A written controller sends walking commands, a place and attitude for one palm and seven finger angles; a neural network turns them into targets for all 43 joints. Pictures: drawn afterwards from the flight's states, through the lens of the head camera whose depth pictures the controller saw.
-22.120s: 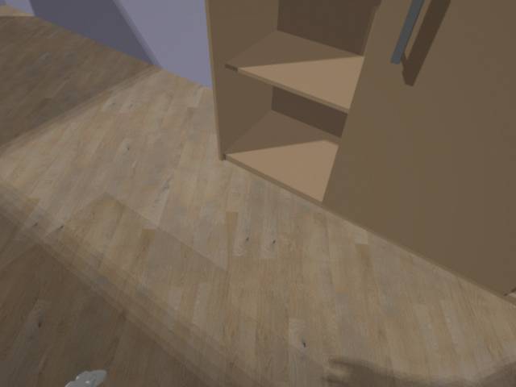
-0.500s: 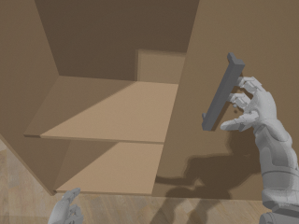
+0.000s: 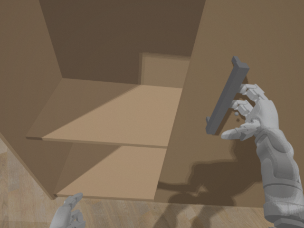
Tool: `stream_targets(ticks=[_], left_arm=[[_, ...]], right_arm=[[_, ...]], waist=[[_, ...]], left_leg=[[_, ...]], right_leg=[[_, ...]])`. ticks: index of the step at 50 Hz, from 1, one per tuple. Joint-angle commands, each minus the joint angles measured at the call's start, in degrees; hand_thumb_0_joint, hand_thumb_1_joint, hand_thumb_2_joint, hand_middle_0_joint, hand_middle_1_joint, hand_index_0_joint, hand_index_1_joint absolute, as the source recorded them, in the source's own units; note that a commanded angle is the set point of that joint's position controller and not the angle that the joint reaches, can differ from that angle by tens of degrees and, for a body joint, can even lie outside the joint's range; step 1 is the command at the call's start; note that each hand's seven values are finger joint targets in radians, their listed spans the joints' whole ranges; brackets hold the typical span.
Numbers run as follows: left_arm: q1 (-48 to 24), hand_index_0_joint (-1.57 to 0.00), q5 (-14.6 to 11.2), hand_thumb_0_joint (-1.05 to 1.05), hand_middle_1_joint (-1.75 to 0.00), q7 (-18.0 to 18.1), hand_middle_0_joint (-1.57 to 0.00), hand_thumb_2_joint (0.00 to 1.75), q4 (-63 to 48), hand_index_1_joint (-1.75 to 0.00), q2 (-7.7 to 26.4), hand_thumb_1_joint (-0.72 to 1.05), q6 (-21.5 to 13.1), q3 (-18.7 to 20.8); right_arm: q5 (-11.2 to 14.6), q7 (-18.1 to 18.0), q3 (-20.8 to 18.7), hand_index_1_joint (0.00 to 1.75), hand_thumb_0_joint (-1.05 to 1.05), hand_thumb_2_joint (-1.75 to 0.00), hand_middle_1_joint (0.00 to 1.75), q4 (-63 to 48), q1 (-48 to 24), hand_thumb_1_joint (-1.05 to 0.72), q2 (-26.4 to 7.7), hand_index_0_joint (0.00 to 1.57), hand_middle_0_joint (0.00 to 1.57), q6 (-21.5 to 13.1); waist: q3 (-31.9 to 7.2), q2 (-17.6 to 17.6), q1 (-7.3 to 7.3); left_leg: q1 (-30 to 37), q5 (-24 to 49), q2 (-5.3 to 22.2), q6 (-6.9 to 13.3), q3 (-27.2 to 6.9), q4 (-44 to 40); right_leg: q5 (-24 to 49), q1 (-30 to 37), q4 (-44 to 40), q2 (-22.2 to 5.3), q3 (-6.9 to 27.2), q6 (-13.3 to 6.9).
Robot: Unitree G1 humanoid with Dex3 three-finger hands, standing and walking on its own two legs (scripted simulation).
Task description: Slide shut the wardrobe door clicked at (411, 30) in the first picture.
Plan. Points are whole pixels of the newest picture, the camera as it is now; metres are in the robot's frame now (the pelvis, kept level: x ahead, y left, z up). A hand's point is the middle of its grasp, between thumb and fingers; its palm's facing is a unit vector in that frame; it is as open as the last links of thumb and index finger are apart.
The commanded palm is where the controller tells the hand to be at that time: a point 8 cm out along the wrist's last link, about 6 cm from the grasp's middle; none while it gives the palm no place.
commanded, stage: slide the fingers in behind the handle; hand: right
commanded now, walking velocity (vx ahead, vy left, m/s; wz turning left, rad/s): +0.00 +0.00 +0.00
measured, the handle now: (221, 98) +0.43 -0.14 +0.17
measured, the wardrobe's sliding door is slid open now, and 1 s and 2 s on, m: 0.62 0.62 0.62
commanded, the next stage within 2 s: grip the handle and tug to test in 1.34 s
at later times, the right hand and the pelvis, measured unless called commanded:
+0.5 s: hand (227, 111) +0.37 -0.15 +0.17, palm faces -0.03 +1.00 -0.04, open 14.0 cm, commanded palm +0.34 -0.21 +0.17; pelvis +0.01 +0.00 +0.00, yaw +0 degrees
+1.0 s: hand (222, 112) +0.37 -0.13 +0.17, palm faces -0.04 +1.00 -0.03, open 14.0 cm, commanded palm +0.34 -0.19 +0.17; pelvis +0.00 +0.00 +0.00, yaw +0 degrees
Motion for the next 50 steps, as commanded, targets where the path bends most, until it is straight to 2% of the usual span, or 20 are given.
stream_targets(ticks=[1, 5, 8, 11, 13, 16, 18, 21, 23, 26, 27, 33, 34, 38, 40, 42, 46, 47, 49, 50], left_arm=[[-7.81, -0.2, -0.05, 0.0, -0.3, 0.82, -0.2, 0.9, -9.23, -0.3, 6.26, 0.9, -2.86, 1.94], [-7.85, -0.2, 0.08, 0.0, -0.3, 0.87, -0.2, 0.9, -8.88, -0.3, 5.94, 0.9, -3.27, 2.04], [-8.12, -0.2, 0.18, 0.0, -0.3, 0.75, -0.2, 0.9, -8.88, -0.3, 5.83, 0.9, -3.34, 1.94], [-7.7, -0.2, 0.23, 0.0, -0.3, 0.58, -0.2, 0.9, -8.3, -0.3, 6.06, 0.9, -2.67, 1.98], [-8.32, -0.2, 0.29, 0.0, -0.3, 0.32, -0.2, 0.9, -9.08, -0.3, 5.66, 0.9, -2.44, 1.92], [-8.34, -0.2, 0.55, 0.0, -0.3, -0.08, -0.2, 0.9, -9.62, -0.3, 5.56, 0.9, -1.99, 1.96], [-8.67, -0.2, 0.49, 0.0, -0.3, -0.08, -0.2, 0.9, -9.79, -0.3, 5.26, 0.9, -1.93, 1.92], [-8.51, -0.2, 0.55, 0.0, -0.3, 0.09, -0.2, 0.9, -9.32, -0.3, 5.57, 0.9, -1.41, 1.94], [-8.85, -0.2, 0.6, 0.0, -0.3, 0.05, -0.2, 0.9, -9.92, -0.3, 5.35, 0.9, -1.54, 1.99], [-8.79, -0.2, 0.53, 0.0, -0.3, -0.03, -0.2, 0.9, -9.76, -0.3, 5.38, 0.9, -1.4, 2.07], [-9.11, -0.2, 0.52, 0.0, -0.3, -0.09, -0.2, 0.9, -9.91, -0.3, 5.21, 0.9, -1.47, 1.92], [-9.18, -0.2, 0.43, 0.0, -0.3, 0.09, -0.2, 0.9, -9.48, -0.3, 5.5, 0.9, -1.67, 2.07], [-9.1, -0.2, 0.5, 0.0, -0.3, 0.05, -0.2, 0.9, -8.92, -0.3, 5.64, 0.9, -1.48, 2.02], [-9.51, -0.2, 0.49, 0.0, -0.3, 0.04, -0.2, 0.9, -9.53, -0.3, 5.22, 0.9, -1.4, 1.93], [-9.37, -0.2, 0.62, 0.0, -0.3, -0.07, -0.2, 0.9, -9.36, -0.3, 5.2, 0.9, -1.35, 1.98], [-9.66, -0.2, 0.56, 0.0, -0.3, -0.1, -0.2, 0.9, -9.55, -0.3, 5.09, 0.9, -1.36, 1.87], [-9.55, -0.2, 0.51, 0.0, -0.3, -0.06, -0.2, 0.9, -9.25, -0.3, 5.2, 0.9, -0.91, 1.86], [-9.73, -0.2, 0.55, 0.0, -0.3, -0.01, -0.2, 0.9, -9.47, -0.3, 5.11, 0.9, -0.85, 1.72], [-9.48, -0.2, 0.56, 0.0, -0.3, 0.05, -0.2, 0.9, -9.05, -0.3, 5.17, 0.9, -0.66, 1.77], [-9.4, -0.2, 0.69, 0.0, -0.3, 0.03, -0.2, 0.9, -9.32, -0.3, 5.09, 0.9, -0.75, 1.82]], right_arm=[[0.42, -0.96, -2.19, 1.2, 0.0, -0.3, 1.2, -14.53, -25.97, 0.5, -11.55, 0.3, 0.3, -2.98], [0.49, -1.51, -1.06, 1.2, 0.0, -0.3, 1.2, -15.3, -27.07, 0.5, -10.21, 0.3, 0.3, -3.24], [0.64, -1.83, -0.29, 1.2, 0.0, -0.3, 1.2, -14.45, -25.77, 0.5, -8.47, 0.3, 0.3, -3.05], [0.3, -2.63, -1.59, 1.2, 0.0, -0.3, 1.2, -11.42, -24.5, 0.5, -9.56, 0.3, 0.3, -2.19], [-0.21, -2.96, -0.26, 1.2, 0.0, -0.3, 1.2, -13.87, -25.24, 0.5, -8.25, 0.3, 0.3, -1.95], [-0.43, -3.72, -1.89, 1.2, 0.0, -0.3, 1.2, -15.57, -22.73, 0.5, -9.46, 0.3, 0.3, -2.07], [-0.29, -3.83, -0.58, 1.2, 0.0, -0.3, 1.2, -16.36, -23.45, 0.5, -7.78, 0.3, 0.3, -1.92], [-0.28, -4.29, -2.34, 1.2, 0.0, -0.3, 1.2, -15.46, -23.43, 0.5, -9.84, 0.3, 0.3, -1.46], [-0.33, -4.25, -1.81, 1.2, 0.0, -0.3, 1.2, -17.37, -22.37, 0.5, -8.89, 0.3, 0.3, -1.41], [-0.21, -4.08, -2.19, 1.2, 0.0, -0.3, 1.2, -17.93, -20.81, 0.5, -9.42, 0.3, 0.3, -1.41], [-0.23, -3.82, -0.18, 1.2, 0.0, -0.3, 1.2, -18.94, -21.62, 0.5, -7.48, 0.3, 0.3, -1.44], [0.46, -3.94, 0.12, 1.2, 0.0, -0.3, 1.2, -18.65, -21.07, 0.5, -6.76, 0.3, 0.3, -0.42], [0.28, -4.29, -0.46, 1.2, 0.0, -0.3, 1.2, -18.19, -21.42, 0.5, -7.98, 0.3, 0.3, -0.41], [-0.16, -4.63, 0.56, 1.2, 0.0, -0.3, 1.2, -19.37, -22.24, 0.5, -6.75, 0.3, 0.3, -0.57], [0.03, -4.8, -0.14, 1.2, 0.0, -0.3, 1.2, -19.55, -21.98, 0.5, -7.34, 0.3, 0.3, -0.94], [0.06, -4.63, 1.4, 1.2, 0.0, -0.3, 1.2, -19.09, -21.59, 0.5, -5.48, 0.3, 0.3, -0.87], [-0.22, -5.37, 0.14, 1.2, 0.0, -0.3, 1.2, -17.71, -21.91, 0.5, -6.93, 0.3, 0.3, -0.38], [-0.41, -5.32, 1.54, 1.2, 0.0, -0.3, 1.2, -17.79, -22.34, 0.5, -5.62, 0.3, 0.3, -0.23], [-0.56, -5.76, 1.18, 1.2, 0.0, -0.3, 1.2, -17.33, -23.55, 0.5, -6.44, 0.3, 0.3, -0.29], [-0.45, -5.88, 0.72, 1.2, 0.0, -0.3, 1.2, -18.22, -24.46, 0.5, -6.5, 0.3, 0.3, -0.53]], waist=[[-11.87, 2.62, 0.26], [-13.54, 1.34, 0.35], [-13.94, 3.25, 0.04], [-12.41, 6.02, -0.31], [-13.9, 2.97, -0.63], [-15.58, 4.47, -1.41], [-14.65, 4.06, -1.06], [-13.05, 5.56, -0.91], [-14.33, 5.22, -1.22], [-14.14, 4.28, -1.13], [-14.1, 2.23, -0.94], [-12.61, 5.63, -0.58], [-12.0, 5.36, -0.62], [-13.5, 3.82, -0.68], [-14.08, 4.2, -0.72], [-13.69, 4.61, -0.68], [-12.26, 5.02, -0.65], [-12.23, 4.77, -0.59], [-11.95, 5.25, -0.45], [-13.15, 5.07, -0.47]], left_leg=[[-0.2, 16.1, 0.86, -0.89, -3.12, -3.38], [-0.81, 15.27, 0.69, -0.62, -3.04, -3.52], [-0.41, 16.72, 0.68, -0.71, -2.83, -3.2], [-0.01, 17.2, 0.64, -0.71, -2.72, -3.2], [0.52, 18.7, 0.84, -0.59, -2.72, -2.71], [2.98, 21.37, 0.81, -0.56, -2.71, -2.26], [1.92, 20.78, 0.71, -0.67, -2.64, -2.53], [2.18, 20.16, 0.68, -0.82, -2.97, -3.16], [2.8, 21.03, 0.68, -0.75, -2.83, -2.85], [3.02, 21.63, 0.69, -0.74, -2.92, -2.9], [2.64, 21.75, 0.74, -0.67, -2.98, -2.85], [1.41, 19.65, 0.62, -0.97, -2.77, -3.33], [1.57, 19.29, 0.72, -0.87, -3.09, -3.71], [1.88, 19.38, 0.76, -0.78, -3.1, -3.27], [2.68, 19.93, 0.82, -0.79, -3.13, -3.31], [2.34, 20.44, 0.74, -0.9, -3.04, -3.21], [1.77, 18.73, 0.73, -0.89, -3.15, -3.69], [1.67, 18.59, 0.72, -0.9, -3.04, -3.52], [1.41, 17.97, 0.72, -0.86, -3.19, -3.77], [1.98, 18.43, 0.79, -0.95, -3.29, -3.74]], right_leg=[[11.71, 6.64, -1.82, -0.18, 3.67, -1.63], [12.24, 9.01, -1.59, -0.31, 4.39, -1.4], [13.53, 9.18, -1.53, -0.21, 4.43, -1.35], [13.32, 7.4, -1.72, -0.26, 4.37, -1.4], [15.2, 8.49, -1.55, -0.09, 4.25, -1.21], [17.48, 8.27, -1.47, -0.11, 4.04, -1.23], [17.16, 8.88, -1.56, -0.23, 3.99, -1.15], [15.31, 7.32, -1.77, -0.16, 3.58, -1.38], [16.62, 8.2, -1.85, -0.18, 3.65, -1.39], [16.91, 8.24, -1.59, -0.21, 3.37, -1.37], [17.1, 8.72, -1.61, -0.05, 3.41, -1.25], [14.93, 7.91, -1.59, -0.07, 3.74, -1.41], [14.34, 7.32, -1.5, -0.01, 3.54, -1.49], [14.85, 8.32, -1.59, 0.12, 3.76, -1.43], [15.07, 8.16, -1.55, 0.06, 3.74, -1.4], [15.21, 8.25, -1.56, 0.16, 3.53, -1.43], [13.7, 7.32, -1.79, 0.05, 3.6, -1.39], [13.75, 7.32, -1.89, 0.08, 3.6, -1.39], [13.4, 7.21, -1.66, -0.02, 3.59, -1.43], [13.65, 7.6, -1.81, 0.03, 3.65, -1.5]])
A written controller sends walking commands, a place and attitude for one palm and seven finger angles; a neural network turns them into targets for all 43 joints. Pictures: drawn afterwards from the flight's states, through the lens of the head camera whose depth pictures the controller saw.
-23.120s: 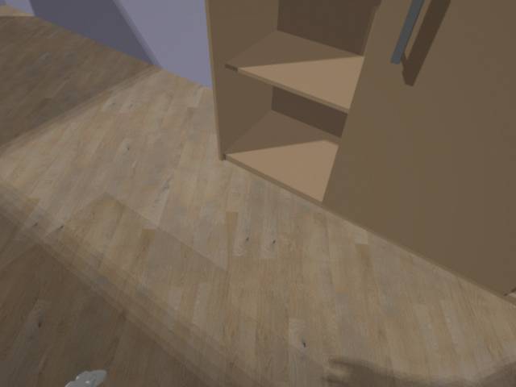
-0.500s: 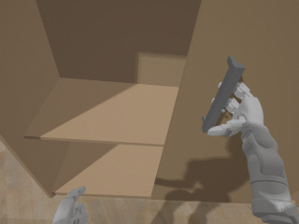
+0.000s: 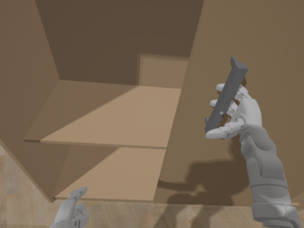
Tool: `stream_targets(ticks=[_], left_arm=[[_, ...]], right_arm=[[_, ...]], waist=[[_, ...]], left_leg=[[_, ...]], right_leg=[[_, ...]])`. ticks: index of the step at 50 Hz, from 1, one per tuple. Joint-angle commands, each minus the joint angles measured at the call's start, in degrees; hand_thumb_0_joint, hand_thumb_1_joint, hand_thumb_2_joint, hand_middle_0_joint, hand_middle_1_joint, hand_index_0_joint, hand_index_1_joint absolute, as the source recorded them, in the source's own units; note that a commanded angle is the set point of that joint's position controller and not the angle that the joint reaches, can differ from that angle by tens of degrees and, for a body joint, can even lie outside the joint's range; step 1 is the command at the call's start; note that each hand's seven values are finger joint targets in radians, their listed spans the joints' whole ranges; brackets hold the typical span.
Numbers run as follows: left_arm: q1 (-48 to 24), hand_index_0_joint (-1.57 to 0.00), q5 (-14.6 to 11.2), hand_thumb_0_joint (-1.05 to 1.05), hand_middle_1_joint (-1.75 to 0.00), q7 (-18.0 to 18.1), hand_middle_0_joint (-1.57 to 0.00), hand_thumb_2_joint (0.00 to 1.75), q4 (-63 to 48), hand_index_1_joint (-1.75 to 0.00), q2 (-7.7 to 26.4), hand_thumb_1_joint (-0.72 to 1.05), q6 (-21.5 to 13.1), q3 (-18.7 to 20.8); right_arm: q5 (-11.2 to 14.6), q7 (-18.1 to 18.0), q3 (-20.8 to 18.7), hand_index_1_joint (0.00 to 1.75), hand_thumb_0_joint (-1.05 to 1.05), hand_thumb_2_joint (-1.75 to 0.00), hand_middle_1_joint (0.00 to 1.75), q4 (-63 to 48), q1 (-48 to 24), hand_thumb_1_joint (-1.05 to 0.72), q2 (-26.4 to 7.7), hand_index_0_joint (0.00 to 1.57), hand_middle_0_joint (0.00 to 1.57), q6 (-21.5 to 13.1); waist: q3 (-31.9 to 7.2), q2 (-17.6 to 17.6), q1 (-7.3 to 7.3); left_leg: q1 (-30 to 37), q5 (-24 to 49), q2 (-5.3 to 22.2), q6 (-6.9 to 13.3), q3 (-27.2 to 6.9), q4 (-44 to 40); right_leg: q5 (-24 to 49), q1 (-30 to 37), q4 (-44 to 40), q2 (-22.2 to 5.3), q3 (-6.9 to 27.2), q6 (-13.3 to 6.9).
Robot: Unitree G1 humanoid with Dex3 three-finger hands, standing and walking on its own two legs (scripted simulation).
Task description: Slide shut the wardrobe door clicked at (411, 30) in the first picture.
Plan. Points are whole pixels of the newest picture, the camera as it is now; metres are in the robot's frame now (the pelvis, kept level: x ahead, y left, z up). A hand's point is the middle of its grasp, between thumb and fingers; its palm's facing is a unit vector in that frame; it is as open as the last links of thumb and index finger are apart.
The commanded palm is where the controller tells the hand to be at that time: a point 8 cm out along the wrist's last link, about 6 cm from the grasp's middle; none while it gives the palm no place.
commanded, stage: slide the fingers in behind the handle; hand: right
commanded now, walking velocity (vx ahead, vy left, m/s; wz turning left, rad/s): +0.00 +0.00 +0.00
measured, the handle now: (220, 99) +0.42 -0.15 +0.17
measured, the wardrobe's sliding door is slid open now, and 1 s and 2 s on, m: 0.62 0.62 0.62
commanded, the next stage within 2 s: grip the handle and tug to test in 0.34 s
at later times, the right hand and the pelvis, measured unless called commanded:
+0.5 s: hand (222, 113) +0.36 -0.14 +0.17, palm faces -0.04 +1.00 -0.03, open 14.0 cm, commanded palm +0.34 -0.20 +0.17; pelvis +0.00 +0.00 +0.00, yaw +0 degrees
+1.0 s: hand (220, 112) +0.37 -0.13 +0.17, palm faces -0.04 +1.00 -0.04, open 7.6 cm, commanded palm +0.34 -0.19 +0.17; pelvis +0.00 +0.00 +0.00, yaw +0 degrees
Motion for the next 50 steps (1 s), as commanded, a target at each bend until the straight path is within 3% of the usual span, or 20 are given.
stream_targets(ticks=[1, 2, 3, 7, 11, 14, 15, 16, 17, 21, 22, 26, 29, 31, 34, 37, 42, 47, 50], left_arm=[[-6.77, -0.2, 0.33, 0.0, -0.3, 0.47, -0.2, 0.9, -8.97, -0.3, 5.87, 0.9, -2.77, 2.07], [-6.87, -0.2, 0.42, 0.0, -0.3, 0.45, -0.2, 0.9, -9.26, -0.3, 5.82, 0.9, -2.76, 1.99], [-7.09, -0.2, 0.36, 0.0, -0.3, 0.4, -0.2, 0.9, -9.45, -0.3, 5.64, 0.9, -2.8, 1.92], [-6.77, -0.2, 0.18, 0.0, -0.3, 0.32, -0.2, 0.9, -9.27, -0.3, 5.76, 0.9, -2.74, 1.94], [-6.68, -0.2, 0.15, 0.0, -0.3, 0.38, -0.2, 0.9, -9.29, -0.3, 6.06, 0.9, -2.71, 2.2], [-6.77, -0.2, 0.13, 0.0, -0.3, 0.26, -0.2, 0.9, -9.32, -0.3, 5.72, 0.9, -3.06, 2.15], [-6.7, -0.2, 0.06, 0.0, -0.3, 0.2, -0.2, 0.9, -9.43, -0.3, 5.7, 0.9, -3.26, 2.22], [-6.79, -0.2, 0.08, 0.0, -0.3, 0.24, -0.2, 0.9, -9.16, -0.3, 5.81, 0.9, -3.32, 2.25], [-6.53, -0.2, 0.18, 0.0, -0.3, 0.31, -0.2, 0.9, -9.1, -0.3, 5.97, 0.9, -3.29, 2.29], [-6.71, -0.2, 0.03, 0.0, -0.3, 0.57, -0.2, 0.9, -8.68, -0.3, 6.01, 0.9, -2.92, 2.1], [-6.62, -0.2, 0.05, 0.0, -0.3, 0.66, -0.2, 0.9, -8.58, -0.3, 6.15, 0.9, -2.87, 2.16], [-6.69, -0.2, 0.28, 0.0, -0.3, 0.52, -0.2, 0.9, -9.1, -0.3, 5.86, 0.9, -2.9, 2.15], [-6.17, -0.2, 0.32, 0.0, -0.3, 0.39, -0.2, 0.9, -8.61, -0.3, 5.94, 0.9, -2.86, 2.16], [-6.43, -0.2, 0.24, 0.0, -0.3, 0.23, -0.2, 0.9, -9.17, -0.3, 5.87, 0.9, -2.92, 2.28], [-6.51, -0.2, 0.07, 0.0, -0.3, 0.07, -0.2, 0.9, -9.04, -0.3, 5.78, 0.9, -2.73, 2.14], [-6.8, -0.2, 0.1, 0.0, -0.3, 0.34, -0.2, 0.9, -9.13, -0.3, 5.92, 0.9, -2.57, 2.18], [-6.77, -0.2, 0.55, 0.0, -0.3, 0.29, -0.2, 0.9, -9.2, -0.3, 5.65, 0.9, -2.6, 2.19], [-6.93, -0.2, 0.44, 0.0, -0.3, 0.09, -0.2, 0.9, -9.22, -0.3, 5.54, 0.9, -2.51, 2.06], [-7.16, -0.2, 0.48, 0.0, -0.3, 0.02, -0.2, 0.9, -9.57, -0.3, 5.64, 0.9, -2.46, 2.19]], right_arm=[[0.52, -1.0, -5.75, 1.2, 0.0, -0.3, 1.2, -12.74, -23.81, 0.5, -11.62, 0.3, 0.3, -4.33], [0.49, -1.05, -6.45, 1.2, 0.0, -0.3, 1.2, -13.21, -22.92, 0.5, -12.08, 0.3, 0.3, -4.51], [0.48, -0.78, -5.05, 1.2, 0.0, -0.3, 1.2, -13.44, -22.45, 0.5, -10.46, 0.3, 0.3, -4.51], [0.63, -0.23, -4.22, 1.2, 0.0, -0.3, 1.2, -12.62, -22.52, 0.5, -9.82, 0.3, 0.3, -4.6], [0.89, -0.07, -6.44, 1.2, 0.0, -0.3, 1.2, -12.48, -20.96, 0.5, -12.04, 0.3, 0.3, -4.43], [0.72, 0.19, -3.52, 1.2, 0.0, -0.3, 1.2, -15.22, -22.35, 0.5, -9.62, 0.3, 0.3, -4.97], [0.88, 0.17, -2.96, 1.2, 0.0, -0.3, 1.2, -15.47, -21.94, 0.5, -8.65, 0.3, 0.3, -5.03], [0.93, 0.15, -3.23, 1.2, 0.0, -0.3, 1.2, -15.33, -22.07, 0.5, -9.07, 0.3, 0.3, -5.0], [1.07, -0.14, -5.03, 1.2, 0.0, -0.3, 1.2, -14.64, -20.99, 0.5, -10.54, 0.3, 0.3, -4.73], [0.8, -0.4, -3.03, 1.2, 0.0, -0.3, 1.2, -13.22, -23.76, 0.5, -9.19, 0.3, 0.3, -4.18], [0.81, -0.6, -4.92, 1.2, 0.0, -0.3, 1.2, -12.18, -23.45, 0.5, -11.03, 0.3, 0.3, -4.0], [0.54, -0.69, -4.92, 1.23, 0.0, -0.38, 1.23, -13.66, -23.07, 0.31, -10.86, 0.32, 0.32, -4.71], [0.71, -0.71, -4.91, 1.25, 0.0, -0.44, 1.25, -11.87, -22.35, 0.17, -10.68, 0.33, 0.33, -4.85], [0.61, -0.55, -4.85, 1.26, 0.0, -0.48, 1.26, -13.18, -21.68, 0.08, -10.38, 0.35, 0.35, -4.96], [0.34, -0.58, -2.05, 1.28, 0.0, -0.54, 1.28, -13.2, -21.6, -0.06, -7.84, 0.36, 0.36, -4.36], [0.38, -1.07, -3.5, 1.3, 0.0, -0.6, 1.3, -13.51, -23.07, -0.2, -9.39, 0.38, 0.38, -3.95], [0.15, -1.79, -3.74, 1.33, 0.0, -0.7, 1.33, -15.79, -22.89, -0.43, -9.21, 0.4, 0.4, -4.57], [0.33, -1.52, -2.92, 1.37, 0.0, -0.8, 1.37, -15.51, -21.95, -0.67, -8.11, 0.43, 0.43, -4.44], [0.45, -1.55, -4.64, 1.39, 0.0, -0.86, 1.39, -16.52, -20.36, -0.81, -9.78, 0.44, 0.44, -4.45]], waist=[[-14.2, 5.29, -0.41], [-14.83, 4.84, -0.86], [-14.63, 4.22, -0.71], [-13.52, 4.38, -0.32], [-13.92, 6.43, -0.61], [-13.83, 3.39, -0.16], [-13.92, 4.15, 0.04], [-13.97, 3.42, 0.1], [-14.08, 5.1, -0.31], [-11.9, 5.34, 0.54], [-11.91, 5.23, 0.15], [-14.77, 3.46, -0.48], [-13.66, 6.04, -0.34], [-14.66, 4.88, -0.57], [-12.81, 3.66, -0.09], [-12.6, 4.76, 0.0], [-15.46, 4.86, -0.42], [-13.92, 4.39, -0.34], [-14.4, 4.82, -0.86]], left_leg=[[1.58, 19.0, 0.97, -1.26, -3.78, -3.01], [2.46, 20.35, 1.02, -1.17, -3.74, -2.7], [2.26, 21.26, 1.01, -1.2, -3.66, -2.56], [1.76, 20.9, 1.0, -1.28, -3.71, -2.79], [2.65, 21.23, 1.07, -1.44, -3.77, -2.8], [1.58, 21.38, 1.03, -1.13, -3.53, -2.66], [1.23, 21.19, 0.95, -1.24, -3.36, -2.69], [0.76, 20.89, 0.91, -1.25, -3.45, -2.82], [1.27, 20.95, 0.88, -1.35, -3.48, -2.89], [-0.23, 18.0, 0.92, -1.47, -3.65, -3.48], [-0.01, 17.39, 0.92, -1.38, -3.71, -3.5], [1.75, 19.81, 1.0, -1.07, -3.53, -2.71], [1.78, 20.59, 0.87, -1.14, -3.44, -2.91], [2.06, 21.11, 0.9, -1.18, -3.47, -2.61], [0.72, 20.7, 0.86, -0.95, -3.22, -2.76], [0.01, 18.38, 0.73, -1.13, -3.24, -3.12], [2.13, 21.97, 0.84, -1.08, -3.33, -2.45], [1.43, 21.24, 0.77, -1.01, -3.09, -2.7], [2.62, 22.42, 0.94, -1.1, -3.41, -2.73]], right_leg=[[13.96, 6.53, -1.35, 0.15, 3.08, -1.87], [15.12, 6.55, -1.42, 0.19, 2.94, -1.86], [15.81, 6.88, -1.29, 0.23, 2.78, -1.84], [14.88, 6.38, -1.3, 0.27, 2.72, -1.84], [14.63, 5.65, -1.26, 0.18, 2.63, -2.0], [16.05, 7.14, -0.87, 0.1, 2.77, -1.84], [15.93, 7.52, -0.97, 0.05, 2.97, -1.85], [15.74, 7.94, -0.95, 0.03, 2.89, -1.82], [15.48, 7.39, -1.04, 0.06, 2.97, -1.89], [12.81, 6.35, -1.38, 0.11, 3.0, -1.98], [12.36, 5.9, -1.49, 0.08, 3.11, -1.91], [15.27, 7.29, -1.34, 0.11, 3.27, -1.76], [15.51, 6.44, -1.09, 0.05, 3.12, -1.81], [15.99, 7.11, -1.32, 0.02, 3.01, -1.74], [16.37, 7.08, -1.06, -0.08, 3.12, -1.58], [14.41, 7.03, -1.49, -0.18, 3.32, -1.68], [17.82, 8.36, -1.25, -0.04, 3.23, -1.73], [17.03, 8.01, -1.48, -0.04, 3.24, -1.57], [17.48, 7.59, -1.52, -0.08, 2.93, -1.68]])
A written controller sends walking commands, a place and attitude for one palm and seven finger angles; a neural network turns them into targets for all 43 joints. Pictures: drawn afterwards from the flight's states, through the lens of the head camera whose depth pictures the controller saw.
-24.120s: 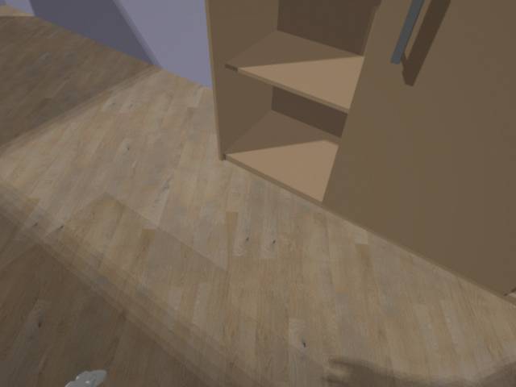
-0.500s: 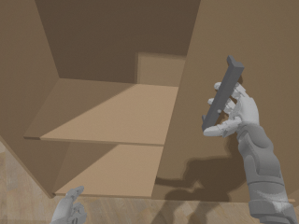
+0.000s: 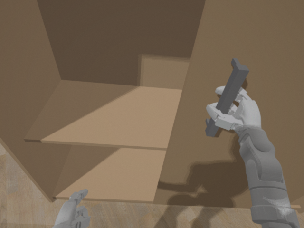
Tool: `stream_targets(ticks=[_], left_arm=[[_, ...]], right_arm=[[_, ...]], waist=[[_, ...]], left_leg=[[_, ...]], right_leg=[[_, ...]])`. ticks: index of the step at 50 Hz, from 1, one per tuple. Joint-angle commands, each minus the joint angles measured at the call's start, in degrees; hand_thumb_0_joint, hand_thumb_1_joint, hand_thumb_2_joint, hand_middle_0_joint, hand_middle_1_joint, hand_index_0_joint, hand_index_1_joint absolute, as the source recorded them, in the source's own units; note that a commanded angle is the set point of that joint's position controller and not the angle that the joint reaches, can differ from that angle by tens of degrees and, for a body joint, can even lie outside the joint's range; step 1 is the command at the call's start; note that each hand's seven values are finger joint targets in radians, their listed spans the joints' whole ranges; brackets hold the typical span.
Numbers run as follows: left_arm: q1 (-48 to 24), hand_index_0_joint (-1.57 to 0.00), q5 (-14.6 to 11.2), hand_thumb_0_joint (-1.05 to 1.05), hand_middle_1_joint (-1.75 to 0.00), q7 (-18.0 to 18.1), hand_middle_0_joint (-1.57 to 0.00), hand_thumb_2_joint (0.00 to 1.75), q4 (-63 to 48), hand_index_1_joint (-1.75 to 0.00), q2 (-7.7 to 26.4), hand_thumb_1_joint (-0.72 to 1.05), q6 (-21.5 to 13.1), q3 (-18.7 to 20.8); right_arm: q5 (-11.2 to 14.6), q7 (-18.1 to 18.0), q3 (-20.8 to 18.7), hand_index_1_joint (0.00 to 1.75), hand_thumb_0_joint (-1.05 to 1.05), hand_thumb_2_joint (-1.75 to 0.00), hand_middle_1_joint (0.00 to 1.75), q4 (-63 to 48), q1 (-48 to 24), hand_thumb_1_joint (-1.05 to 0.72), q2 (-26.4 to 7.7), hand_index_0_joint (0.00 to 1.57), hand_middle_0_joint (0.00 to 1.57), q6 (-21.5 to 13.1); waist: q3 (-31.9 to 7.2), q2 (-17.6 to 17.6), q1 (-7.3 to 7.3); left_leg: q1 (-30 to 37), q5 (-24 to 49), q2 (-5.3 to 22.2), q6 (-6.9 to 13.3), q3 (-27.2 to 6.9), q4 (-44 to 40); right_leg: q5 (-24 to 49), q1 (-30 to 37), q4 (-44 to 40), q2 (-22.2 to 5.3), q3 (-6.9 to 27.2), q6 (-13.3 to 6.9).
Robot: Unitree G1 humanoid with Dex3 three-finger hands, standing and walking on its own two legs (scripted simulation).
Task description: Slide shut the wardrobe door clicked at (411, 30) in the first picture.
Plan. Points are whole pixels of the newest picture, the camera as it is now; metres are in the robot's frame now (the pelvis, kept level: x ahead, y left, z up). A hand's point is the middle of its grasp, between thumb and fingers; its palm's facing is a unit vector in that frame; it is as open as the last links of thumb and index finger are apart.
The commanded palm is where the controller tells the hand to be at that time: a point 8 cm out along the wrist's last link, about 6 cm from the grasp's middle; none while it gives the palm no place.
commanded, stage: grip the handle and tug to test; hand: right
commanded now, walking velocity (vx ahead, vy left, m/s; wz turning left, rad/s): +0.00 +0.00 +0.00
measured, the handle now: (221, 101) +0.42 -0.14 +0.17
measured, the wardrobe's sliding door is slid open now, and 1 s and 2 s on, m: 0.62 0.62 0.61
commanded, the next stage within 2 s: tug the door sideways, standing still in 0.86 s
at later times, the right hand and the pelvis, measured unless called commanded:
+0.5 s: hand (219, 114) +0.36 -0.13 +0.17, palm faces -0.05 +1.00 -0.02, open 6.1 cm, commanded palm +0.33 -0.20 +0.17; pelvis +0.00 +0.01 +0.00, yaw +1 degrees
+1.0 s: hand (219, 114) +0.36 -0.13 +0.17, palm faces -0.06 +1.00 -0.02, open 6.1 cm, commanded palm +0.33 -0.18 +0.17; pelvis +0.02 +0.01 +0.00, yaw +2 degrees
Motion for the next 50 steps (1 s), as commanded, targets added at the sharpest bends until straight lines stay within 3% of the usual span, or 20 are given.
stream_targets(ticks=[1, 5, 7, 8, 9, 15, 20, 26, 32, 34, 38, 40, 41, 44, 47, 48, 49, 50], left_arm=[[-7.48, -0.2, 0.23, 0.0, -0.3, 0.39, -0.2, 0.9, -9.62, -0.3, 6.19, 0.9, -2.97, 2.19], [-7.66, -0.2, 0.13, 0.0, -0.3, 0.27, -0.2, 0.9, -9.89, -0.3, 6.04, 0.9, -2.92, 2.19], [-7.57, -0.2, 0.14, 0.0, -0.3, 0.43, -0.2, 0.9, -9.82, -0.3, 6.23, 0.9, -2.7, 2.18], [-7.73, -0.2, 0.16, 0.0, -0.3, 0.41, -0.2, 0.9, -10.11, -0.3, 6.14, 0.9, -2.74, 2.16], [-7.45, -0.2, 0.18, 0.0, -0.3, 0.41, -0.2, 0.9, -9.75, -0.3, 6.27, 0.9, -2.63, 2.33], [-7.66, -0.2, -0.02, 0.0, -0.3, 0.63, -0.2, 0.9, -9.96, -0.3, 6.31, 0.9, -1.85, 2.1], [-7.32, -0.2, 0.01, 0.0, -0.3, 0.62, -0.2, 0.9, -10.17, -0.3, 6.31, 0.9, -1.84, 2.22], [-7.66, -0.2, -0.12, 0.0, -0.3, 0.67, -0.2, 0.9, -10.89, -0.3, 6.46, 0.9, -1.56, 2.36], [-8.26, -0.2, -0.31, 0.0, -0.3, 0.51, -0.2, 0.9, -12.13, -0.3, 6.3, 0.9, -1.61, 2.3], [-7.77, -0.2, -0.29, 0.0, -0.3, 0.5, -0.2, 0.9, -11.79, -0.3, 6.53, 0.9, -1.52, 2.47], [-8.1, -0.2, -0.4, 0.0, -0.3, 0.68, -0.2, 0.9, -12.4, -0.3, 6.72, 0.9, -1.35, 2.53], [-8.41, -0.2, -0.44, 0.0, -0.3, 0.31, -0.2, 0.9, -13.09, -0.3, 6.29, 0.9, -1.47, 2.53], [-8.48, -0.2, -0.32, 0.0, -0.3, 0.17, -0.2, 0.9, -13.5, -0.3, 6.19, 0.9, -1.69, 2.55], [-8.24, -0.2, -0.22, 0.0, -0.3, -0.02, -0.2, 0.9, -13.45, -0.3, 6.45, 0.9, -1.48, 2.78], [-8.4, -0.2, -0.37, 0.0, -0.3, 0.04, -0.2, 0.9, -13.7, -0.3, 6.54, 0.9, -1.3, 2.79], [-8.47, -0.2, -0.49, 0.0, -0.3, 0.15, -0.2, 0.9, -13.66, -0.3, 6.6, 0.9, -1.17, 2.82], [-9.07, -0.2, -0.39, 0.0, -0.3, -0.03, -0.2, 0.9, -13.64, -0.3, 6.21, 0.9, -1.31, 2.58], [-8.99, -0.2, -0.55, 0.0, -0.3, -0.15, -0.2, 0.9, -13.36, -0.3, 6.02, 0.9, -1.74, 2.6]], right_arm=[[1.02, 0.01, -6.14, 1.39, 0.0, -0.88, 1.39, -15.13, -20.57, -0.85, -11.39, 0.44, 0.44, -4.54], [1.1, 0.26, -5.32, 1.4, 0.0, -0.9, 1.4, -15.73, -20.03, -0.9, -10.34, 0.45, 0.45, -4.32], [1.1, 0.18, -7.08, 1.4, 0.0, -0.9, 1.4, -14.99, -19.6, -0.9, -12.16, 0.45, 0.45, -3.95], [1.16, 0.37, -5.87, 1.4, 0.0, -0.9, 1.4, -15.7, -19.84, -0.9, -10.68, 0.45, 0.45, -3.88], [1.25, 0.02, -8.15, 1.4, 0.0, -0.9, 1.4, -15.44, -18.91, -0.9, -13.11, 0.45, 0.45, -3.89], [1.35, 0.27, -9.08, 1.4, 0.0, -0.9, 1.4, -13.54, -18.53, -0.9, -14.06, 0.45, 0.45, -2.93], [1.59, 0.29, -9.41, 1.4, 0.0, -0.9, 1.4, -14.35, -19.21, -0.9, -14.25, 0.45, 0.45, -2.93], [2.11, 0.91, -11.99, 1.4, 0.0, -0.9, 1.4, -13.6, -14.34, -0.9, -16.01, 0.45, 0.45, -3.08], [2.22, 1.55, -11.35, 1.4, 0.0, -0.9, 1.4, -16.56, -11.21, -0.9, -15.24, 0.45, 0.45, -2.92], [2.49, 1.51, -12.6, 1.4, 0.0, -0.9, 1.4, -15.92, -9.29, -0.9, -16.26, 0.45, 0.45, -2.63], [2.71, 1.9, -13.93, 1.4, 0.0, -0.9, 1.4, -16.77, -7.64, -0.9, -17.23, 0.45, 0.45, -1.62], [2.47, 1.97, -13.44, 1.4, 0.0, -0.9, 1.4, -20.37, -5.52, -0.9, -16.54, 0.45, 0.45, -1.79], [2.64, 1.98, -12.83, 1.4, 0.0, -0.9, 1.4, -21.14, -2.7, -0.9, -15.04, 0.45, 0.45, -1.52], [3.03, 1.87, -14.23, 1.4, 0.0, -0.9, 1.4, -22.89, 0.02, -0.9, -16.13, 0.45, 0.45, -1.29], [3.01, 2.16, -13.65, 1.4, 0.0, -0.9, 1.4, -23.38, 0.45, -0.9, -15.52, 0.45, 0.45, -0.48], [2.9, 2.07, -14.4, 1.4, 0.0, -0.9, 1.4, -23.43, 0.18, -0.9, -16.44, 0.45, 0.45, -0.08], [2.82, 2.08, -9.28, 1.4, 0.0, -0.9, 1.4, -25.2, -2.34, -0.9, -11.44, 0.45, 0.45, 0.06], [2.61, 1.78, -5.89, 1.4, 0.0, -0.9, 1.4, -25.58, -4.84, -0.9, -8.52, 0.45, 0.45, 0.41]], waist=[[-15.22, 5.25, -1.28], [-14.67, 4.68, -1.08], [-14.09, 4.89, -1.3], [-14.58, 4.92, -1.18], [-14.43, 5.61, -1.5], [-12.71, 4.89, -1.32], [-14.32, 4.84, -1.24], [-14.01, 6.87, -2.0], [-14.18, 4.32, -2.28], [-13.65, 7.01, -2.35], [-13.7, 6.58, -2.51], [-14.76, 3.05, -2.91], [-15.43, 3.99, -3.19], [-15.63, 6.66, -3.33], [-15.08, 6.64, -2.99], [-15.14, 5.1, -3.01], [-13.97, 3.37, -2.29], [-13.12, 3.69, -1.28]], left_leg=[[2.86, 23.1, 0.8, -0.86, -2.9, -2.04], [2.79, 24.04, 0.86, -0.94, -2.92, -2.02], [2.82, 23.87, 0.78, -0.9, -2.93, -2.01], [2.86, 24.07, 0.8, -1.0, -2.91, -1.92], [3.48, 24.76, 0.88, -0.97, -3.15, -2.08], [3.36, 23.73, 1.04, -1.18, -3.43, -2.39], [3.81, 24.53, 1.03, -1.21, -3.49, -2.11], [5.26, 26.05, 1.22, -1.66, -3.88, -2.0], [5.2, 25.95, 1.2, -1.73, -4.13, -1.84], [5.7, 26.71, 1.12, -1.78, -3.94, -1.64], [5.55, 27.6, 1.2, -2.23, -4.48, -1.57], [6.34, 29.88, 1.33, -1.81, -4.21, -0.78], [6.55, 30.71, 1.24, -1.92, -3.88, -0.49], [7.78, 35.0, 1.33, -2.19, -3.89, 0.21], [6.86, 35.3, 1.24, -2.5, -3.79, 0.44], [6.39, 34.88, 1.18, -2.43, -4.01, 0.33], [5.35, 35.05, 1.26, -2.38, -3.82, 0.09], [3.59, 33.66, 1.1, -2.36, -3.41, -0.05]], right_leg=[[18.16, 7.01, -0.91, -0.28, 3.26, -1.52], [18.56, 6.81, -0.64, -0.21, 2.95, -1.53], [18.29, 6.28, -0.87, -0.25, 2.89, -1.48], [18.34, 6.53, -0.83, -0.13, 2.8, -1.53], [18.57, 5.91, -0.46, -0.24, 2.63, -1.61], [16.26, 4.14, -0.91, 0.0, 2.2, -1.68], [16.99, 4.66, -0.63, 0.03, 2.26, -1.75], [16.3, 2.85, -0.75, 0.05, 1.65, -1.99], [16.14, 2.94, -0.67, 0.05, 1.32, -1.9], [16.27, 1.98, -0.52, -0.22, 1.4, -1.93], [16.15, 1.89, -0.42, -0.11, 1.02, -2.05], [18.45, 2.73, -0.09, -0.07, 0.92, -1.91], [19.07, 2.93, 0.08, 0.0, 0.93, -1.83], [20.85, 2.21, 0.69, -0.24, 0.76, -1.84], [20.39, 1.99, 0.75, -0.06, 0.53, -1.87], [20.64, 2.51, 0.95, -0.13, 0.42, -1.83], [21.08, 3.05, 1.33, 0.09, 0.22, -1.9], [20.94, 3.88, 1.65, -0.05, 0.69, -1.82]])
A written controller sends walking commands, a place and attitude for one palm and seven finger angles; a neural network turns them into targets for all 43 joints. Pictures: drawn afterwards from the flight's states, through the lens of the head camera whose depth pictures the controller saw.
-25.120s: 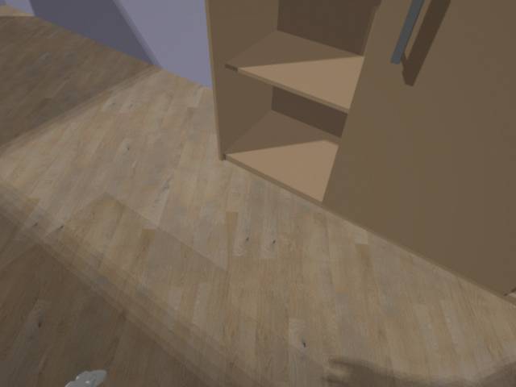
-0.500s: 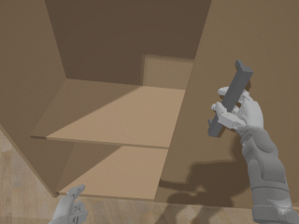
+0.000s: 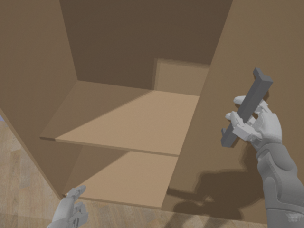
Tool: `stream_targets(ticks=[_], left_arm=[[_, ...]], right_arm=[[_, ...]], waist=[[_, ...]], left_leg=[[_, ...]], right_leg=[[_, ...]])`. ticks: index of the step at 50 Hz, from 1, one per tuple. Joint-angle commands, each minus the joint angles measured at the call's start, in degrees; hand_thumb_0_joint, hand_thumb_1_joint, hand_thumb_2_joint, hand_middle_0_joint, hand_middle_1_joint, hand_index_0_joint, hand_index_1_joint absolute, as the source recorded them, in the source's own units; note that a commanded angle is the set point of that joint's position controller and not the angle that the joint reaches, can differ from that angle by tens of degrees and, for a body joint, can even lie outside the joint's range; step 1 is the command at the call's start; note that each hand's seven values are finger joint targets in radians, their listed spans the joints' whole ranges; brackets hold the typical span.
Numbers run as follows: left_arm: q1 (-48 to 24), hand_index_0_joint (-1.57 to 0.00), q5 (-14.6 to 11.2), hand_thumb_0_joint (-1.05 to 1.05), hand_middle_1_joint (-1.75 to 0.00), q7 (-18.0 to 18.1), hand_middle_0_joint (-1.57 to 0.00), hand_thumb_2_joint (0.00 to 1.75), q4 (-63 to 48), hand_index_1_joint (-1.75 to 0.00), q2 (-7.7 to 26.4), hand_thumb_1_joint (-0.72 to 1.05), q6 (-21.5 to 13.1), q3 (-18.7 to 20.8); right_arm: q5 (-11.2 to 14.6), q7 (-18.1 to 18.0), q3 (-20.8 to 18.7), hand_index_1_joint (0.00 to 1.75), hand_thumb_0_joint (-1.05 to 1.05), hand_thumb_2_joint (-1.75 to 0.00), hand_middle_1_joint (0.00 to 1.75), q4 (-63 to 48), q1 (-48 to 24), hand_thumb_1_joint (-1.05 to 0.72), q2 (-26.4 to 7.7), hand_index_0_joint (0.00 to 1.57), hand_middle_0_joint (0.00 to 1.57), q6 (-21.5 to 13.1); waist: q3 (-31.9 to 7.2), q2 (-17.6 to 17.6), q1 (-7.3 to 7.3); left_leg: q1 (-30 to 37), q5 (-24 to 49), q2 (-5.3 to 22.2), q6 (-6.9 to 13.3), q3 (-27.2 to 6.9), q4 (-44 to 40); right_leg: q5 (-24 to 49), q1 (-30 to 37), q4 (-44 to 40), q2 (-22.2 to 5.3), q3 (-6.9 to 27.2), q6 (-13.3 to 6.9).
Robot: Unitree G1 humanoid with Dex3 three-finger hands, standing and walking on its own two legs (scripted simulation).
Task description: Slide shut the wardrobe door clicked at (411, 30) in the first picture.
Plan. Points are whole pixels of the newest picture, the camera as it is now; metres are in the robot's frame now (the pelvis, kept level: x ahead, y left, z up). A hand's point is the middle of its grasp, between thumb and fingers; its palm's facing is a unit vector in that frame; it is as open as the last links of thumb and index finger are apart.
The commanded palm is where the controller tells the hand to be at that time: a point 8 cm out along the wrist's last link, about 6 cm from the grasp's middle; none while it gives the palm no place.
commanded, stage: tug the door sideways, standing still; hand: right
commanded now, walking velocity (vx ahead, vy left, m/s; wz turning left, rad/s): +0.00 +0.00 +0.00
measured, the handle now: (239, 111) +0.39 -0.17 +0.17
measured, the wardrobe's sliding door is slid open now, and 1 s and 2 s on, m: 0.62 0.61 0.53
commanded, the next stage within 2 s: step sideways, sliding the door along in 0.64 s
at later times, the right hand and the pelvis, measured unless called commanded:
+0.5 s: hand (233, 125) +0.34 -0.15 +0.17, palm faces +0.08 +0.99 -0.05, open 6.2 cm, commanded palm +0.30 -0.14 +0.17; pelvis +0.00 -0.03 +0.00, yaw -5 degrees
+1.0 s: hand (232, 126) +0.34 -0.15 +0.16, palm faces +0.08 +0.97 -0.22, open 6.5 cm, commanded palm +0.32 -0.19 +0.18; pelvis -0.02 -0.01 -0.01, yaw -1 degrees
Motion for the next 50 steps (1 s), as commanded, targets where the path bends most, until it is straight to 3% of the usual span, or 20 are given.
stream_targets(ticks=[1, 2, 4, 9, 21, 25, 26, 36, 37, 38, 39, 40, 41, 42, 43, 44, 45, 48, 49, 50], left_arm=[[-9.33, -0.2, 0.06, 0.0, -0.3, 0.06, -0.2, 0.9, -9.39, -0.3, 5.07, 0.9, -3.97, 1.86], [-8.92, -0.2, 0.13, 0.0, -0.3, 0.09, -0.2, 0.9, -8.99, -0.3, 5.26, 0.9, -4.21, 2.13], [-8.85, -0.2, 0.29, 0.0, -0.3, 0.21, -0.2, 0.9, -7.98, -0.3, 5.22, 0.9, -4.24, 2.17], [-8.96, -0.2, 0.82, 0.0, -0.3, 0.04, -0.2, 0.9, -7.27, -0.3, 4.65, 0.9, -3.73, 2.04], [-10.18, -0.2, 1.53, 0.0, -0.3, -1.23, -0.2, 0.9, -7.44, -0.3, 2.77, 0.9, -2.62, 1.43], [-10.35, -0.2, 1.69, 0.0, -0.3, -2.03, -0.2, 0.9, -7.67, -0.3, 2.3, 0.9, -2.31, 1.43], [-10.15, -0.2, 1.74, 0.0, -0.3, -2.18, -0.2, 0.9, -7.64, -0.3, 2.18, 0.9, -2.24, 1.4], [-10.14, -0.2, 2.03, 0.0, -0.3, -3.48, -0.2, 0.9, -7.42, -0.3, 1.77, 0.9, -1.63, 1.52], [-9.98, -0.2, 1.98, 0.0, -0.3, -3.34, -0.2, 0.9, -6.42, -0.3, 2.08, 0.9, -1.48, 1.46], [-8.68, -0.2, 2.63, 0.0, -0.3, -0.9, -0.2, 0.9, -7.15, -0.3, 4.05, 0.9, -1.11, 1.43], [-8.74, -0.2, 3.47, 0.0, -0.3, -0.38, -0.2, 0.9, -5.61, -0.3, 2.96, 0.9, -0.51, 0.94], [-9.3, -0.2, 3.58, 0.0, -0.3, -0.1, -0.2, 0.9, -5.91, -0.3, 2.23, 0.9, -0.64, 1.1], [-8.77, -0.2, 3.58, 0.0, -0.3, 0.09, -0.2, 0.9, -6.31, -0.3, 2.44, 0.9, -0.83, 1.53], [-8.2, -0.2, 3.8, 0.0, -0.3, 0.09, -0.2, 0.9, -6.41, -0.3, 2.37, 0.9, -0.85, 2.08], [-7.85, -0.2, 4.02, 0.0, -0.3, -0.16, -0.2, 0.9, -6.56, -0.3, 2.31, 0.9, -0.74, 2.53], [-7.72, -0.2, 4.28, 0.0, -0.3, -0.36, -0.2, 0.9, -6.67, -0.3, 2.65, 0.9, -0.65, 2.88], [-8.05, -0.2, 4.44, 0.0, -0.3, -0.62, -0.2, 0.9, -6.88, -0.3, 2.21, 0.9, -0.32, 3.02], [-8.32, -0.2, 3.74, 0.0, -0.3, -0.65, -0.2, 0.9, -8.0, -0.3, 2.32, 0.9, 0.36, 3.33], [-8.09, -0.2, 3.48, 0.0, -0.3, -0.4, -0.2, 0.9, -7.88, -0.3, 2.57, 0.9, 0.6, 3.51], [-9.21, -0.2, 3.34, 0.0, -0.3, -0.15, -0.2, 0.9, -8.3, -0.3, 2.58, 0.9, 0.83, 3.42]], right_arm=[[-0.19, -0.84, 2.69, 1.4, 0.0, -0.9, 1.4, -15.19, -16.83, -0.9, -3.71, 0.45, 0.45, -2.68], [-0.52, -1.65, 3.24, 1.4, 0.0, -0.9, 1.4, -15.11, -17.81, -0.9, -3.34, 0.45, 0.45, -2.34], [-1.71, -2.54, 8.43, 1.4, 0.0, -0.9, 1.4, -15.53, -22.44, -0.9, 0.19, 0.45, 0.45, -2.04], [-4.05, -3.8, 15.01, 1.4, 0.0, -0.9, 1.4, -16.82, -24.62, -0.9, 4.47, 0.45, 0.45, -1.88], [-5.8, -4.84, 26.16, 1.4, 0.0, -0.9, 1.4, -16.71, -30.06, -0.9, 14.45, 0.45, 0.45, -2.97], [-6.69, -5.63, 29.68, 1.4, 0.0, -0.9, 1.4, -18.82, -32.99, -0.9, 16.95, 0.45, 0.45, -3.62], [-6.57, -5.78, 30.15, 1.4, 0.0, -0.9, 1.4, -17.35, -32.14, -0.9, 17.95, 0.45, 0.45, -3.43], [-7.38, -7.18, 31.84, 1.4, 0.0, -0.9, 1.4, -16.97, -35.04, -0.9, 19.52, 0.45, 0.45, -4.03], [-7.63, -7.57, 30.98, 1.4, 0.0, -0.9, 1.4, -16.51, -41.07, -0.9, 17.83, 0.45, 0.45, -4.34], [-9.69, -11.63, 6.29, 1.4, 0.0, -0.9, 1.4, -21.21, -44.68, -0.9, -11.42, 0.45, 0.45, -13.24], [-10.9, -12.31, 8.49, 1.4, 0.0, -0.9, 1.4, -17.3, -40.99, -0.9, -9.0, 0.45, 0.45, -16.25], [-10.24, -11.19, 14.46, 1.4, 0.0, -0.9, 1.4, -16.03, -36.81, -0.9, -0.3, 0.45, 0.45, -17.64], [-10.43, -10.68, 15.29, 1.4, 0.0, -0.9, 1.4, -16.24, -35.29, -0.9, 0.67, 0.45, 0.45, -18.61], [-10.5, -10.4, 14.61, 1.4, 0.0, -0.9, 1.4, -15.8, -34.56, -0.9, 0.28, 0.45, 0.45, -19.14], [-10.72, -10.23, 14.34, 1.4, 0.0, -0.9, 1.4, -15.69, -34.45, -0.9, 0.25, 0.45, 0.45, -19.52], [-10.81, -10.41, 12.47, 1.4, 0.0, -0.9, 1.4, -16.74, -35.39, -0.9, -2.06, 0.45, 0.45, -19.96], [-10.79, -10.37, 12.23, 1.4, 0.0, -0.9, 1.4, -15.72, -34.64, -0.9, -1.46, 0.45, 0.45, -19.9], [-11.24, -10.55, 9.89, 1.4, 0.0, -0.9, 1.4, -16.67, -34.47, -0.9, -3.52, 0.45, 0.45, -20.5], [-11.27, -10.6, 8.41, 1.4, 0.0, -0.9, 1.4, -15.87, -34.41, -0.9, -5.82, 0.45, 0.45, -20.44], [-11.25, -10.35, 8.15, 1.4, 0.0, -0.9, 1.4, -14.35, -33.07, -0.9, -5.14, 0.45, 0.45, -20.29]], waist=[[-11.21, 3.06, -2.85], [-11.58, 4.03, -2.55], [-11.2, 4.97, -1.43], [-12.67, 3.81, -1.02], [-12.98, 3.83, -0.3], [-14.32, 1.95, -0.13], [-13.85, 3.5, -0.03], [-15.39, 3.2, -0.25], [-15.06, 2.7, 0.37], [-10.11, 0.56, -3.36], [-7.27, 1.47, -3.79], [-8.64, 2.41, -3.18], [-11.79, 1.54, -2.82], [-14.17, 1.55, -2.36], [-15.38, -1.58, -1.78], [-15.84, -4.25, -1.89], [-15.29, -5.04, -1.64], [-15.46, -4.67, -1.65], [-15.06, -2.5, -1.86], [-13.85, -2.16, -2.11]], left_leg=[[3.38, 33.11, 2.55, -2.94, -0.9, -0.39], [2.63, 32.81, 2.43, -2.96, -0.83, -0.48], [1.25, 32.03, 2.54, -2.97, -0.79, -0.62], [-0.1, 29.39, 2.59, -2.19, -0.34, -0.13], [-3.92, 25.07, 2.32, -1.35, 1.51, 2.01], [-5.09, 23.11, 2.36, -1.11, 1.81, 2.72], [-5.43, 23.02, 2.22, -1.15, 2.01, 2.86], [-6.23, 20.8, 1.98, -0.94, 2.26, 3.37], [-6.83, 19.66, 2.0, -0.9, 2.11, 3.05], [-7.64, 13.42, 3.77, -1.97, -1.97, 2.84], [-7.76, 12.44, 3.7, -1.67, -2.23, 2.03], [-7.67, 13.34, 3.25, -2.2, -1.4, 3.94], [-9.09, 12.79, 2.83, -2.72, -1.43, 7.29], [-11.73, 7.17, 2.45, -3.17, -1.76, 10.85], [-15.45, -0.57, 2.22, -3.4, -2.3, 13.99], [-17.75, -6.24, 2.07, -3.24, -2.63, 16.5], [-18.94, -9.5, 2.26, -3.16, -2.99, 17.31], [-17.38, -6.0, 2.01, -2.64, -1.89, 12.63], [-14.15, -4.13, 1.79, -2.55, -1.24, 10.18], [-9.47, -1.29, 1.91, -2.44, -1.09, 7.58]], right_leg=[[23.23, 5.27, 1.57, 1.52, 3.17, -2.75], [23.78, 6.14, 2.03, 1.38, 3.46, -2.79], [23.89, 7.07, 2.48, 1.42, 3.83, -3.02], [25.44, 9.99, 2.67, 1.26, 5.4, -2.77], [29.4, 13.57, 3.63, 0.37, 9.0, -1.77], [31.6, 15.18, 4.03, -0.12, 10.25, -1.11], [31.91, 15.06, 4.15, -0.19, 10.59, -1.11], [33.35, 16.18, 4.16, -0.32, 11.81, 0.36], [32.04, 16.08, 3.9, -0.38, 11.91, 0.73], [28.91, 9.95, 1.98, -5.03, 11.51, -3.35], [23.4, 7.73, 1.22, -4.89, 12.22, -3.23], [24.39, 8.45, 0.77, -6.46, 13.33, -3.25], [31.4, 12.17, 1.99, -8.98, 14.29, -4.08], [39.33, 16.14, 2.98, -11.48, 15.23, -5.13], [44.57, 19.92, 3.45, -13.74, 15.93, -6.14], [44.99, 21.17, 3.16, -15.1, 17.32, -7.03], [43.23, 20.93, 3.05, -15.94, 18.01, -8.12], [41.29, 20.72, 7.38, -15.75, 15.31, -8.92], [38.62, 17.23, 8.02, -15.48, 14.72, -8.25], [33.99, 11.79, 8.68, -15.28, 12.77, -7.67]])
